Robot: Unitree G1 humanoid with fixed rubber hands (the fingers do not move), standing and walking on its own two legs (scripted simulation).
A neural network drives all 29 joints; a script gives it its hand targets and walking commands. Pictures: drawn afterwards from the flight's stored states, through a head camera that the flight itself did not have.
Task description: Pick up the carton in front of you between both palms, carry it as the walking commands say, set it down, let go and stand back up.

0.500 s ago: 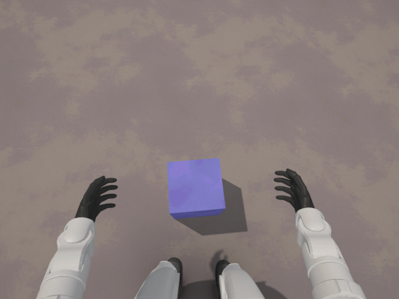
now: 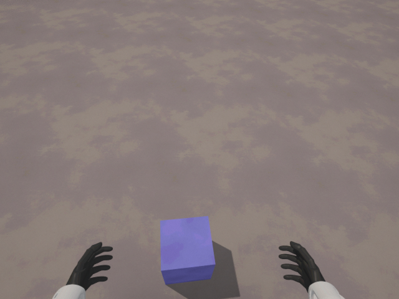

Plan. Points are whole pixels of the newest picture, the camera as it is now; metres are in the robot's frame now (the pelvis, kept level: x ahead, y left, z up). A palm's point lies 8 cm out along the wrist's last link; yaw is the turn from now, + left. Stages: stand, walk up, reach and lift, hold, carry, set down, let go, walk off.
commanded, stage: let go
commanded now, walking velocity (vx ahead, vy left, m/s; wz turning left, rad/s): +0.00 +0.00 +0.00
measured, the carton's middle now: (186, 251) +0.40 +0.02 -0.65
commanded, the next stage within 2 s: stand in 0.24 s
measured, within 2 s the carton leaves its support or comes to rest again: neither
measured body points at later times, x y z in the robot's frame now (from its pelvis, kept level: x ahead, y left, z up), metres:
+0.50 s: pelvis +0.01 +0.01 +0.00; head +0.01 +0.02 +0.44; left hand +0.16 +0.30 -0.10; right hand +0.15 -0.28 -0.09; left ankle -0.01 +0.12 -0.74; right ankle -0.02 -0.11 -0.74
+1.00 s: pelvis +0.01 +0.02 +0.00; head +0.01 +0.03 +0.45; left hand +0.14 +0.31 -0.11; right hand +0.13 -0.28 -0.10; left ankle -0.01 +0.12 -0.74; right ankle -0.02 -0.11 -0.74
